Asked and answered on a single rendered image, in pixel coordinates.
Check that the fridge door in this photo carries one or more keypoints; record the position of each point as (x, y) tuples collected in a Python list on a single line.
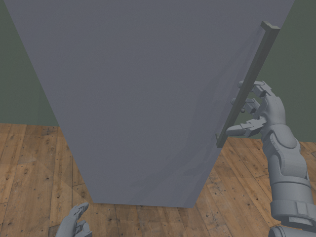
[(140, 87)]

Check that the robot right hand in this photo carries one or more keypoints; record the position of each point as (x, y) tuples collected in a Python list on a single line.
[(271, 109)]

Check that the right robot forearm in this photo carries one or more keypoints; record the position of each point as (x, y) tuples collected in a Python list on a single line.
[(293, 202)]

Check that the robot right upper arm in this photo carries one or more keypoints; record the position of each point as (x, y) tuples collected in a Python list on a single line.
[(280, 231)]

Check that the robot left hand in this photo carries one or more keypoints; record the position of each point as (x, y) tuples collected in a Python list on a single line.
[(69, 226)]

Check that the handle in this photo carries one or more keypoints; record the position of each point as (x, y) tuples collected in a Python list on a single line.
[(271, 33)]

